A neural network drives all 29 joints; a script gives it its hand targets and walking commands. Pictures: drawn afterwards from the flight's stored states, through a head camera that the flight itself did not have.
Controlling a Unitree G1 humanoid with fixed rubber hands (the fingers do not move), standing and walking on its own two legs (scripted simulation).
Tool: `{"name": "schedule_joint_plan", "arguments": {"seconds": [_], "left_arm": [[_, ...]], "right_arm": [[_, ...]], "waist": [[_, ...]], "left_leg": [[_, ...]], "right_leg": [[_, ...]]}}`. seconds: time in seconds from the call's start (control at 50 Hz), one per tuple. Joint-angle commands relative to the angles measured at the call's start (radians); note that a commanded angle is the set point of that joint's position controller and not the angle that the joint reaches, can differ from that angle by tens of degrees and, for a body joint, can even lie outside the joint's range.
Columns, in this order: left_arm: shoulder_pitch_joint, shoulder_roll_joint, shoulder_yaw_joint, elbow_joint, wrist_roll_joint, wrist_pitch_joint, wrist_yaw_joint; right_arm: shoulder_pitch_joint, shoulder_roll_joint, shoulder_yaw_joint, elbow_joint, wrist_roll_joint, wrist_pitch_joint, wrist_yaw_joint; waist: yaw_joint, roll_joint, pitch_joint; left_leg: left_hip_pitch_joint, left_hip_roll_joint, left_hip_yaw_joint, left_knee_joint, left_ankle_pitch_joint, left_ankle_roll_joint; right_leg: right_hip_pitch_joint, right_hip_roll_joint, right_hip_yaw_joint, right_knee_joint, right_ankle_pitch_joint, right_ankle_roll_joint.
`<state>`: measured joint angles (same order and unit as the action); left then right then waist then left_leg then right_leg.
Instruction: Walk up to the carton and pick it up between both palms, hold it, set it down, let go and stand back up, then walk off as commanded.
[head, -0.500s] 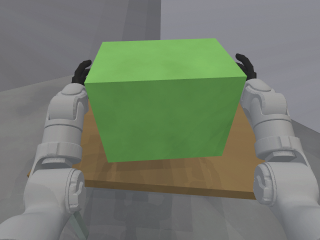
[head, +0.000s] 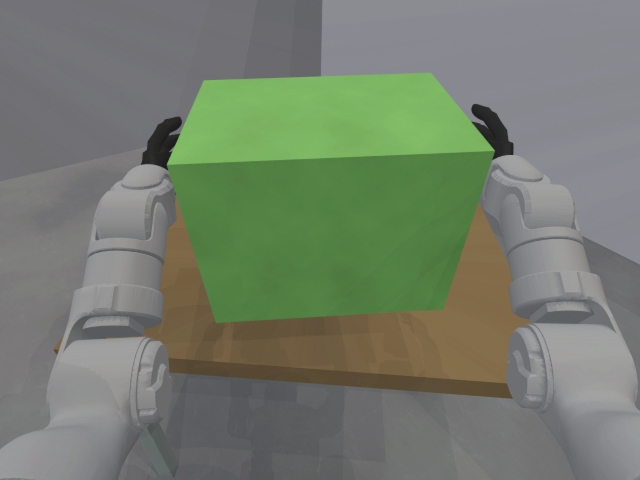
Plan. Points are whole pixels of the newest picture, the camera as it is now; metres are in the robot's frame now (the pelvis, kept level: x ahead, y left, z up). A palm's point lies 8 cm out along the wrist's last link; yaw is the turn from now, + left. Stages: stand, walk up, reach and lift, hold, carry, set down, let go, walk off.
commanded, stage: set down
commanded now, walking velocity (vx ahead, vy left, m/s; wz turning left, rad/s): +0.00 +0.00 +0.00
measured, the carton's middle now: (324, 196) +0.41 +0.01 +0.20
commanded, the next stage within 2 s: none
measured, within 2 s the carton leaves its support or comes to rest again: neither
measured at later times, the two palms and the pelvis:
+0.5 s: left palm (178, 186) +0.39 +0.19 +0.22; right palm (489, 171) +0.41 -0.21 +0.24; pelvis +0.01 -0.01 +0.00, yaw +0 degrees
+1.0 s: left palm (187, 200) +0.40 +0.19 +0.20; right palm (481, 182) +0.43 -0.21 +0.21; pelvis +0.02 -0.01 +0.00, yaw +1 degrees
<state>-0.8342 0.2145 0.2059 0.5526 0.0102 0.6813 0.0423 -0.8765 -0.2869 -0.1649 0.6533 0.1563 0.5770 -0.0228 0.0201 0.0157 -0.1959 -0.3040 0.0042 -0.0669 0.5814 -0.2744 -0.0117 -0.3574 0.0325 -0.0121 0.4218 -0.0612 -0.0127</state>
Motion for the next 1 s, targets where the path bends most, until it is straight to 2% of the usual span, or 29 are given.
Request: {"name": "schedule_joint_plan", "arguments": {"seconds": [0.0, 0.04, 0.06, 0.12, 0.14, 0.16, 0.2, 0.24, 0.28, 0.34, 0.42, 0.44, 0.48, 0.52, 0.54, 0.56, 0.62, 0.64, 0.66, 0.7, 0.76, 0.78, 0.8, 0.84, 0.86, 0.92, 0.94, 0.96, 0.98], "left_arm": [[-0.950, -0.705, -0.357, -0.454, -0.240, -0.107, -0.168], [-0.945, -0.699, -0.352, -0.473, -0.236, -0.107, -0.156], [-0.837, -0.703, -0.315, -0.348, -0.205, -0.104, -0.163], [-0.783, -0.669, -0.244, -0.177, -0.136, -0.111, -0.203], [-0.767, -0.637, -0.199, -0.159, -0.101, -0.126, -0.206], [-0.748, -0.681, -0.238, -0.207, -0.124, -0.128, -0.208], [-0.817, -0.698, -0.228, -0.216, -0.115, -0.168, -0.191], [-0.822, -0.696, -0.282, -0.230, -0.127, -0.200, -0.188], [-0.720, -0.640, -0.182, -0.072, -0.065, -0.203, -0.190], [-0.772, -0.703, -0.264, -0.195, -0.111, -0.247, -0.173], [-0.753, -0.685, -0.245, -0.188, -0.091, -0.273, -0.158], [-0.757, -0.690, -0.244, -0.176, -0.085, -0.288, -0.146], [-0.809, -0.721, -0.280, -0.220, -0.119, -0.301, -0.142], [-0.764, -0.697, -0.289, -0.233, -0.101, -0.320, -0.132], [-0.773, -0.702, -0.284, -0.206, -0.112, -0.318, -0.125], [-0.768, -0.710, -0.321, -0.242, -0.122, -0.324, -0.126], [-0.734, -0.716, -0.323, -0.224, -0.121, -0.336, -0.117], [-0.774, -0.712, -0.337, -0.258, -0.140, -0.351, -0.124], [-0.798, -0.705, -0.332, -0.286, -0.123, -0.360, -0.118], [-0.648, -0.676, -0.263, -0.143, -0.077, -0.332, -0.132], [-0.685, -0.671, -0.260, -0.153, -0.079, -0.337, -0.132], [-0.708, -0.699, -0.270, -0.194, -0.067, -0.349, -0.121], [-0.701, -0.702, -0.281, -0.208, -0.071, -0.348, -0.117], [-0.763, -0.715, -0.307, -0.269, -0.099, -0.389, -0.109], [-0.749, -0.695, -0.308, -0.220, -0.092, -0.396, -0.104], [-0.697, -0.697, -0.274, -0.175, -0.070, -0.408, -0.088], [-0.699, -0.700, -0.278, -0.185, -0.073, -0.403, -0.089], [-0.697, -0.717, -0.295, -0.138, -0.089, -0.410, -0.088], [-0.674, -0.678, -0.230, -0.094, -0.045, -0.397, -0.093]], "right_arm": [[-0.950, 0.617, 0.248, -0.392, 0.170, -0.101, 0.150], [-0.876, 0.574, 0.217, -0.304, 0.141, -0.110, 0.165], [-0.877, 0.591, 0.221, -0.272, 0.118, -0.115, 0.171], [-0.844, 0.529, 0.118, -0.107, 0.010, -0.151, 0.193], [-0.818, 0.552, 0.128, -0.055, 0.010, -0.178, 0.206], [-0.841, 0.553, 0.142, -0.141, 0.020, -0.194, 0.203], [-0.887, 0.568, 0.135, -0.092, 0.031, -0.243, 0.216], [-0.860, 0.595, 0.138, -0.093, 0.002, -0.284, 0.218], [-0.825, 0.564, 0.111, 0.003, -0.035, -0.296, 0.232], [-0.900, 0.562, 0.120, -0.060, -0.014, -0.363, 0.238], [-0.819, 0.591, 0.147, -0.029, -0.009, -0.382, 0.246], [-0.797, 0.556, 0.131, 0.049, -0.022, -0.388, 0.256], [-0.916, 0.601, 0.180, -0.088, 0.001, -0.422, 0.246], [-0.815, 0.632, 0.197, -0.052, -0.005, -0.416, 0.244], [-0.810, 0.615, 0.167, 0.024, 0.002, -0.417, 0.242], [-0.804, 0.605, 0.174, -0.050, -0.001, -0.427, 0.240], [-0.805, 0.603, 0.173, -0.033, -0.016, -0.434, 0.245], [-0.801, 0.635, 0.196, -0.042, -0.009, -0.444, 0.235], [-0.762, 0.649, 0.207, -0.032, -0.002, -0.441, 0.240], [-0.710, 0.600, 0.170, 0.026, -0.026, -0.414, 0.243], [-0.723, 0.579, 0.147, 0.049, -0.042, -0.440, 0.255], [-0.811, 0.569, 0.162, -0.028, -0.008, -0.463, 0.259], [-0.728, 0.575, 0.172, 0.051, -0.015, -0.449, 0.260], [-0.774, 0.627, 0.204, -0.017, -0.007, -0.478, 0.256], [-0.760, 0.608, 0.178, 0.003, -0.030, -0.480, 0.257], [-0.729, 0.623, 0.198, 0.065, -0.017, -0.485, 0.281], [-0.746, 0.604, 0.197, -0.022, -0.028, -0.496, 0.276], [-0.767, 0.587, 0.171, 0.017, -0.043, -0.498, 0.281], [-0.753, 0.551, 0.129, 0.067, -0.057, -0.492, 0.291]], "waist": [[-0.160, 0.005, -0.465], [-0.169, 0.045, -0.472], [-0.154, 0.007, -0.385], [-0.183, 0.019, -0.230], [-0.145, 0.034, -0.254], [-0.147, 0.011, -0.294], [-0.112, 0.045, -0.322], [-0.142, 0.026, -0.327], [-0.097, -0.002, -0.217], [-0.102, 0.019, -0.343], [-0.089, -0.029, -0.381], [-0.078, 0.016, -0.333], [-0.056, -0.013, -0.423], [-0.052, -0.059, -0.432], [-0.077, -0.023, -0.383], [-0.084, -0.013, -0.426], [-0.080, -0.021, -0.414], [-0.082, -0.070, -0.447], [-0.068, -0.041, -0.463], [-0.061, -0.077, -0.314], [-0.063, -0.027, -0.359], [-0.040, 0.000, -0.392], [-0.070, -0.013, -0.363], [-0.035, -0.049, -0.472], [-0.049, -0.056, -0.439], [-0.011, -0.032, -0.396], [-0.008, -0.074, -0.431], [-0.041, -0.057, -0.384], [-0.030, -0.054, -0.337]], "left_leg": [[-0.178, -0.026, -0.023, -0.379, -0.045, 0.018], [-0.166, -0.008, -0.054, -0.399, -0.096, -0.004], [-0.204, -0.008, -0.047, -0.416, -0.107, 0.015], [-0.278, 0.007, -0.056, -0.436, -0.205, 0.016], [-0.254, 0.000, -0.046, -0.422, -0.187, 0.015], [-0.255, 0.005, -0.048, -0.431, -0.175, 0.018], [-0.219, 0.002, -0.034, -0.412, -0.157, 0.012], [-0.210, -0.001, -0.032, -0.408, -0.091, -0.001], [-0.245, -0.003, -0.027, -0.425, -0.153, 0.016], [-0.173, -0.003, -0.014, -0.407, -0.048, -0.008], [-0.156, -0.017, -0.006, -0.384, 0.004, 0.016], [-0.161, -0.015, -0.011, -0.395, -0.038, -0.004], [-0.156, -0.022, 0.002, -0.368, 0.012, 0.016], [-0.141, -0.037, 0.011, -0.353, 0.059, 0.015], [-0.142, -0.024, -0.002, -0.362, 0.032, 0.011], [-0.140, -0.021, -0.013, -0.366, 0.025, 0.000], [-0.129, -0.031, 0.002, -0.359, 0.057, 0.005], [-0.124, -0.038, 0.006, -0.339, 0.091, 0.009], [-0.102, -0.046, 0.004, -0.335, 0.088, -0.004], [-0.126, -0.041, 0.009, -0.352, 0.044, 0.013], [-0.139, -0.036, 0.001, -0.352, 0.054, 0.001], [-0.133, -0.030, -0.006, -0.363, 0.040, 0.010], [-0.119, -0.034, 0.001, -0.344, 0.038, 0.008], [-0.096, -0.050, 0.022, -0.327, 0.116, -0.004], [-0.125, -0.045, 0.013, -0.326, 0.071, -0.001], [-0.142, -0.043, 0.015, -0.341, 0.067, -0.001], [-0.142, -0.036, 0.003, -0.335, 0.046, 0.010], [-0.172, -0.035, 0.008, -0.352, 0.011, 0.010], [-0.160, -0.031, 0.007, -0.359, -0.019, 0.019]], "right_leg": [[0.625, 0.015, 0.041, -0.053, 0.009, -0.030], [0.623, 0.011, 0.031, -0.048, 0.014, -0.037], [0.613, 0.007, 0.028, -0.052, -0.013, -0.032], [0.619, 0.001, 0.013, -0.062, -0.065, -0.043], [0.621, -0.005, 0.021, -0.069, -0.097, -0.040], [0.680, -0.003, 0.013, -0.064, -0.026, -0.034], [0.635, -0.003, 0.010, -0.062, -0.079, -0.028], [0.647, -0.001, -0.003, -0.066, -0.021, -0.025], [0.616, -0.007, -0.015, -0.073, -0.094, -0.021], [0.630, -0.001, -0.024, -0.068, -0.036, -0.019], [0.657, -0.002, -0.020, -0.074, 0.020, -0.009], [0.616, -0.008, -0.020, -0.076, -0.046, -0.015], [0.647, -0.009, -0.022, -0.062, -0.016, -0.011], [0.655, -0.015, -0.011, -0.066, 0.017, -0.005], [0.632, -0.017, -0.013, -0.077, -0.001, -0.012], [0.667, -0.012, -0.022, -0.071, 0.036, -0.012], [0.637, -0.023, -0.021, -0.084, 0.037, -0.010], [0.644, -0.019, -0.021, -0.074, 0.055, -0.009], [0.629, -0.023, -0.014, -0.073, 0.046, -0.007], [0.587, -0.019, -0.022, -0.088, 0.003, -0.003], [0.613, -0.026, -0.028, -0.067, 0.034, -0.007], [0.616, -0.016, -0.031, -0.059, 0.015, -0.005], [0.607, -0.015, -0.032, -0.065, 0.029, -0.004], [0.628, -0.024, -0.020, -0.061, 0.073, -0.002], [0.620, -0.022, -0.026, -0.064, 0.039, 0.003], [0.607, -0.028, -0.024, -0.061, 0.033, 0.002], [0.628, -0.018, -0.026, -0.055, 0.041, 0.000], [0.588, -0.017, -0.030, -0.063, 0.009, 0.000], [0.550, -0.018, -0.041, -0.074, -0.063, 0.001]]}}
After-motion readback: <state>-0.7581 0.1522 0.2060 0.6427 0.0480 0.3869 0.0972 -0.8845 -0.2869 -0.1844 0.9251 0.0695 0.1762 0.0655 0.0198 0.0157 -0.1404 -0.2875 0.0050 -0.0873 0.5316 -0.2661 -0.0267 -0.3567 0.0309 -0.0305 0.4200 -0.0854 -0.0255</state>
